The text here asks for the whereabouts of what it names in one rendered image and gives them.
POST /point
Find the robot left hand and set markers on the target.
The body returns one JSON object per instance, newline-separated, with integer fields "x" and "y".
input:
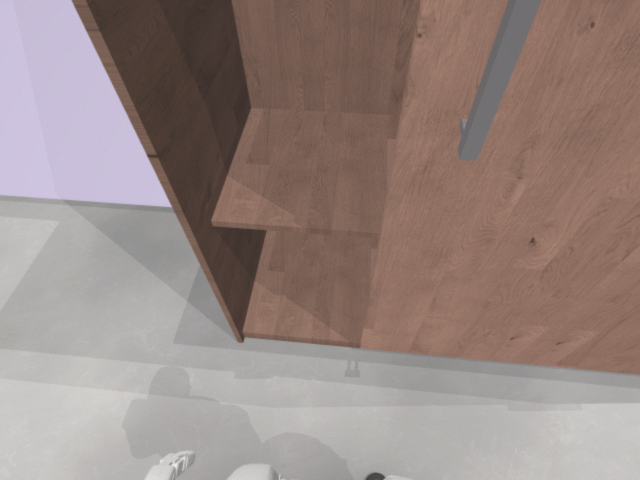
{"x": 171, "y": 466}

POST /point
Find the wardrobe door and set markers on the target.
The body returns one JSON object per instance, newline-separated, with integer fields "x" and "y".
{"x": 531, "y": 253}

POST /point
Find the handle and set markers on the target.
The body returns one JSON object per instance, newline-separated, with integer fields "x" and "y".
{"x": 512, "y": 33}

